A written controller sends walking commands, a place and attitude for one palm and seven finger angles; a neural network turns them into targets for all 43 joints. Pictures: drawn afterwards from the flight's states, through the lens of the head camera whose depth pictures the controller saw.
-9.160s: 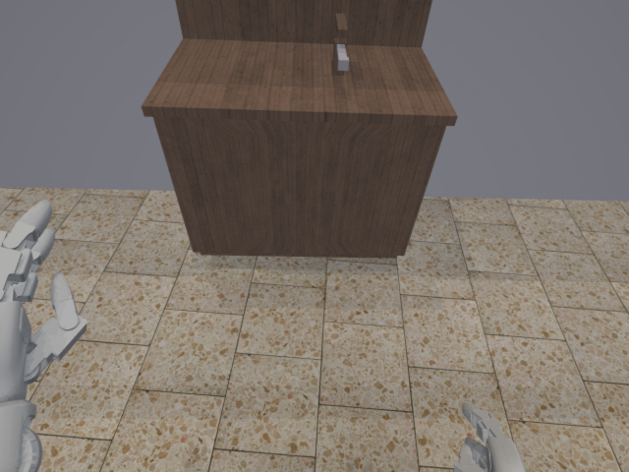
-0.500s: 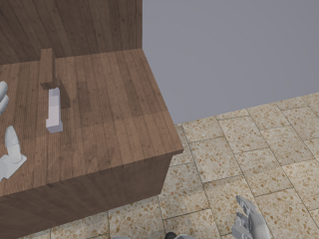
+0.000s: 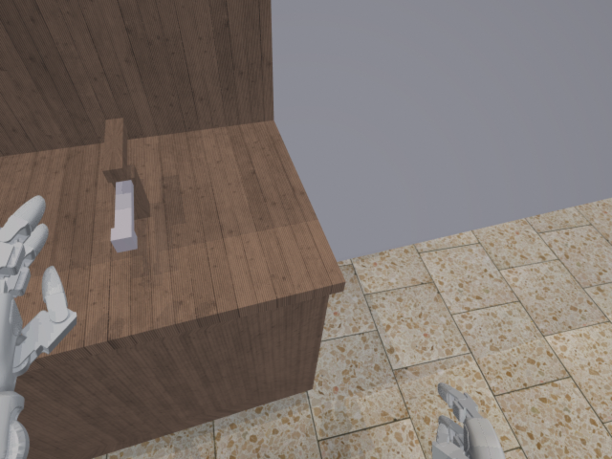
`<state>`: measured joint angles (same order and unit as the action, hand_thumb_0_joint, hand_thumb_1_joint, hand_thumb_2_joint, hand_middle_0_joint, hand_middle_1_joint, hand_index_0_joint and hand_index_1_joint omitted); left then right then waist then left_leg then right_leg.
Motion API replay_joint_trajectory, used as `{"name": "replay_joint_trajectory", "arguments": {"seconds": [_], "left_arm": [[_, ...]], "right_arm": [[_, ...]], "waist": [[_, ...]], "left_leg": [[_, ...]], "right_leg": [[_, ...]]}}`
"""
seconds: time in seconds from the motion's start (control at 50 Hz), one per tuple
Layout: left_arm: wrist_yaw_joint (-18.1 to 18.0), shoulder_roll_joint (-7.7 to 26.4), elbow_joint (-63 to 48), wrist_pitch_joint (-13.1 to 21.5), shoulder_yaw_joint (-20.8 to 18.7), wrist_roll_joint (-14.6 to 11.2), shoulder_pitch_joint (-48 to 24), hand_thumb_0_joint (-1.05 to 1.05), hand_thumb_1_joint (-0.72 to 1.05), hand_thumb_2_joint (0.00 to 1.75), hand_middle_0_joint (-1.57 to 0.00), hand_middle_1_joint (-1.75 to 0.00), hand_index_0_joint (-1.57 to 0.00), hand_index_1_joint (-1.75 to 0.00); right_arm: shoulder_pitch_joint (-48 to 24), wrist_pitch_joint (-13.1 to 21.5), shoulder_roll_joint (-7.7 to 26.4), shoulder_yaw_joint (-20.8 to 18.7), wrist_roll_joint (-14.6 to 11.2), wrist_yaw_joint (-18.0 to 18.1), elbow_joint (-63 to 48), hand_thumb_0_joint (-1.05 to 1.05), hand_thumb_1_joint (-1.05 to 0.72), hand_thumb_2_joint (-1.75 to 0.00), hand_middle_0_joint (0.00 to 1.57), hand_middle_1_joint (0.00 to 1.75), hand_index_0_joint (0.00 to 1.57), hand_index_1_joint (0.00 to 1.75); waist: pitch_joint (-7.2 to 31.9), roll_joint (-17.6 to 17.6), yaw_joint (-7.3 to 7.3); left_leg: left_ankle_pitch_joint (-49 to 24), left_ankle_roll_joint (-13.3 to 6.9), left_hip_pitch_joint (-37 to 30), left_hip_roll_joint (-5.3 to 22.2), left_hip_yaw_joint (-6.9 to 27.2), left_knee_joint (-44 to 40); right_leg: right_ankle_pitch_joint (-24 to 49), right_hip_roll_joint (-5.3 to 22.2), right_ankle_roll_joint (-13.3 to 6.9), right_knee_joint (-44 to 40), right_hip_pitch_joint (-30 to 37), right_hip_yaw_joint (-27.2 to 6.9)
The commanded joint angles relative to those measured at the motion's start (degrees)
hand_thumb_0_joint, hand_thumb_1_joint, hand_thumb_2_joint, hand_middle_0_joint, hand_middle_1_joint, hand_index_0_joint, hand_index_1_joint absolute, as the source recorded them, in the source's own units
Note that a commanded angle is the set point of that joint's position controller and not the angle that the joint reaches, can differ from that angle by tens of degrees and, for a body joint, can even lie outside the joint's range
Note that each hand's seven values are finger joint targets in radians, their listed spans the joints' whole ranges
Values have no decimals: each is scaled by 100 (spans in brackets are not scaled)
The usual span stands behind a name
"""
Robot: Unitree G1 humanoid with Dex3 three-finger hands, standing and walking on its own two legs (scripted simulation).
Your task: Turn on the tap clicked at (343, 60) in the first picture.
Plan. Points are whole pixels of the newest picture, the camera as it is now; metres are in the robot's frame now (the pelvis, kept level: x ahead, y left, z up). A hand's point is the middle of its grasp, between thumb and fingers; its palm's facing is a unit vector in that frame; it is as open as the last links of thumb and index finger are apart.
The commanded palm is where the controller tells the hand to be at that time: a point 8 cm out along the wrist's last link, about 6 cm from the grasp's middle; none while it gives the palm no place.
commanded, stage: come to a stop and stand still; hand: left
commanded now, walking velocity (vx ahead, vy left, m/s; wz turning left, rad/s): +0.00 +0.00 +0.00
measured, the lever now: (124, 238) +0.39 +0.29 +0.04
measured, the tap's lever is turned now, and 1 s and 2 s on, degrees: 0 0 0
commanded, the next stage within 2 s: look again from close up in 0.34 s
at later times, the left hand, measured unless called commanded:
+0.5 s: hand (53, 233) +0.28 +0.27 +0.19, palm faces +0.42 -0.80 -0.42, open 7.5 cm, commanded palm +0.18 +0.28 +0.18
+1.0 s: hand (56, 274) +0.25 +0.27 +0.16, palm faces +0.33 -0.88 -0.35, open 7.5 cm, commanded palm +0.19 +0.31 +0.18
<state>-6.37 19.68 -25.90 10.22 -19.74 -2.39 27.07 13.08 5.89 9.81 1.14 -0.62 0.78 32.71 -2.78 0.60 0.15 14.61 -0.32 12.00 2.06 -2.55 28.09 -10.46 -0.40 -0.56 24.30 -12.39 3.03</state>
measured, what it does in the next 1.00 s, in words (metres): stands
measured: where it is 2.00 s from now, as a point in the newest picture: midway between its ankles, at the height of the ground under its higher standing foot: outside the picture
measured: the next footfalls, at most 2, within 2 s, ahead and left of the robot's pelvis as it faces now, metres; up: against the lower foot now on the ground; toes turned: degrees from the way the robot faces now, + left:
none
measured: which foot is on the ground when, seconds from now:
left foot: down 0.00-1.00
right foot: down 0.00-1.00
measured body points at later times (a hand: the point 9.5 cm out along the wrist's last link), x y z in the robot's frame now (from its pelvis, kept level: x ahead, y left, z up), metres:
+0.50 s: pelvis +0.01 +0.01 +0.00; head +0.06 +0.01 +0.45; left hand +0.25 +0.31 +0.21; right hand +0.18 -0.23 -0.08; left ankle +0.01 +0.11 -0.74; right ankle +0.03 -0.11 -0.74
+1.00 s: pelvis +0.02 +0.04 +0.00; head +0.03 +0.06 +0.45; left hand +0.23 +0.32 +0.18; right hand +0.20 -0.18 -0.06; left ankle +0.01 +0.11 -0.74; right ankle +0.03 -0.11 -0.74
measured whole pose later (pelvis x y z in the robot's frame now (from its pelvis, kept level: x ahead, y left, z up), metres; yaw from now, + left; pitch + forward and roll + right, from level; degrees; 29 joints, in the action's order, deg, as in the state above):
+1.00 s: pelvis +0.02 +0.04 +0.00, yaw -3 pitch -1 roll -1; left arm -4.6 20.2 -23.8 12.5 -19.9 -1.6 21.0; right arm 10.1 7.5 10.1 1.6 -0.4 0.6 32.0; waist -2.3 2.2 -1.4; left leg 16.5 -3.0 10.3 -0.2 -6.6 27.5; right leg -11.7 1.8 2.3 25.4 -12.6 -1.0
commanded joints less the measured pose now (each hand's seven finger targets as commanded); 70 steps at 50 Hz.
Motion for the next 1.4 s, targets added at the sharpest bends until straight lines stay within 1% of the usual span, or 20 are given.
{"name": "replay_joint_trajectory", "arguments": {"seconds": [0.0,0.28,0.3,0.32,0.34,0.42,0.48,0.56,0.62,0.68,0.8,0.94,1.12,1.14,1.16,1.18,1.22,1.28,1.36,1.38], "left_arm": [[-217,1083,-1671,414,-689,-25,-694,0,90,90,-20,-30,-20,-30],[-290,987,-1307,288,-626,-36,-363,0,90,90,-20,-30,-20,-30],[-174,5491,-2422,800,-3896,765,-5962,0,90,90,-20,-30,-20,-30],[-32,3414,-257,604,-2521,274,-4753,0,90,90,-20,-30,-20,-30],[48,2319,-355,626,-1751,113,-3016,0,90,90,-20,-30,-20,-30],[290,583,-394,554,-281,-115,-563,0,90,90,-20,-30,-20,-30],[219,771,-1042,430,-322,-39,73,0,90,90,-20,-30,-20,-30],[40,1486,-1009,390,-1268,-49,-212,0,90,90,-20,-30,-20,-30],[-8,1794,-1533,496,-1469,-68,-1069,0,90,90,-20,-30,-20,-30],[17,1449,-1537,515,-1048,-46,-1369,0,90,90,-20,-30,-20,-30],[27,799,-1260,504,-365,61,-1243,0,90,90,-20,-30,-20,-30],[57,961,-682,461,-684,38,-889,0,90,90,-20,-30,-20,-30],[34,1112,-1575,512,-646,47,-1200,0,90,90,-20,-30,-20,-30],[9,5517,-2840,1117,-3833,1065,-6966,0,90,90,-20,-30,-20,-30],[284,1719,868,885,-1447,321,-3113,0,90,90,-20,-30,-20,-30],[242,1220,-150,817,-877,62,-1806,0,90,90,-20,-30,-20,-30],[247,441,-494,752,-217,-76,-1293,0,90,90,-20,-30,-20,-30],[160,663,-1121,708,-232,-57,-483,0,90,90,-20,-30,-20,-30],[-38,1158,-875,618,-885,-131,-299,0,90,90,-20,-30,-20,-30],[-40,1208,-778,618,-998,-153,-447,0,90,90,-20,-30,-20,-30]], "right_arm": [[-559,328,767,-367,-2,127,-871,0,-90,-90,20,30,20,30],[-593,215,848,-424,-48,142,-831,0,-90,-90,20,30,20,30],[10,502,930,-446,259,189,-617,0,-90,-90,20,30,20,30],[-345,412,640,-449,-77,178,-133,0,-90,-90,20,30,20,30],[-369,421,707,-454,21,96,-434,0,-90,-90,20,30,20,30],[-388,519,833,-496,-146,-200,-721,0,-90,-90,20,30,20,30],[-493,462,863,-454,-136,-264,-899,0,-90,-90,20,30,20,30],[-621,347,838,-397,-86,-3,-983,0,-90,-90,20,30,20,30],[-750,349,856,-332,-61,160,-999,0,-90,-90,20,30,20,30],[-663,465,804,-304,-48,165,-967,0,-90,-90,20,30,20,30],[-515,628,850,-331,-10,46,-804,0,-90,-90,20,30,20,30],[-586,361,847,-297,0,58,-887,0,-90,-90,20,30,20,30],[-680,415,823,-285,15,88,-998,0,-90,-90,20,30,20,30],[130,701,923,-253,502,-9,-696,0,-90,-90,20,30,20,30],[-456,712,277,-108,206,-30,-328,0,-90,-90,20,30,20,30],[-374,730,682,-341,50,-17,-812,0,-90,-90,20,30,20,30],[-405,787,769,-466,-53,-95,-884,0,-90,-90,20,30,20,30],[-427,698,830,-426,-24,-246,-952,0,-90,-90,20,30,20,30],[-520,579,832,-373,-66,-53,-977,0,-90,-90,20,30,20,30],[-559,570,847,-378,-65,25,-972,0,-90,-90,20,30,20,30]], "waist": [[549,-152,-29],[684,-99,-32],[51,572,-360],[439,-450,-94],[773,-455,-172],[1499,-1017,-277],[1245,-171,-264],[1023,878,-177],[875,-118,-129],[891,-1099,-172],[850,-625,-155],[712,-204,-150],[1003,-734,-158],[93,-339,-212],[1033,-237,-250],[846,-678,-269],[1461,-1761,-184],[1269,-1119,-266],[968,805,-188],[796,908,-156]], "left_leg": [[492,-186,232,233,385,-533],[-682,-138,58,373,411,-547],[-1149,-72,596,210,-134,339],[-896,0,68,316,105,-26],[-1095,52,-335,184,103,-330],[-1842,-146,-746,360,51,-355],[-1630,-143,-343,459,74,-360],[-895,-72,-151,318,100,-459],[-982,-110,-268,348,141,-636],[-1108,-148,-243,387,84,-624],[-953,-93,-321,353,129,-589],[-1304,36,-131,449,227,-770],[-1356,30,-293,329,154,-669],[-1601,-142,949,509,268,40],[-1887,-46,-235,160,426,-405],[-2339,33,-552,301,206,-439],[-3002,90,-1029,414,185,-410],[-2411,-129,-313,724,312,-525],[-631,-34,399,318,256,-410],[-179,-36,386,214,265,-462]], "right_leg": [[-747,573,-127,-850,303,-1037],[723,591,-143,-443,681,-749],[1523,472,134,-746,-143,-916],[1578,1039,-485,-349,-137,-952],[1977,724,-456,-58,206,-1111],[1628,523,-35,183,560,-729],[1421,423,4,51,609,-553],[1111,432,-43,-90,416,-555],[1002,394,-47,127,243,-590],[1038,349,-68,222,381,-493],[1034,319,-83,16,339,-496],[995,265,-34,59,316,-258],[1347,312,-83,25,630,-342],[1064,358,-168,-38,-93,-556],[1431,494,-474,160,-93,-698],[1717,384,-296,16,286,-864],[1193,352,-209,599,281,-481],[360,332,-69,678,465,-265],[934,483,-38,86,756,-441],[561,504,-52,-80,504,-588]]}}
